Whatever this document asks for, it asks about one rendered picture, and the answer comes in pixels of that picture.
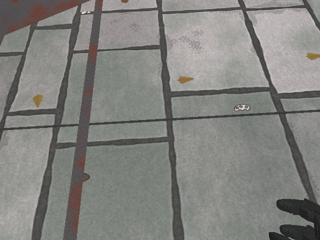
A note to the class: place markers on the right robot hand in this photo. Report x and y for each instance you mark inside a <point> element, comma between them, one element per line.
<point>308,210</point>

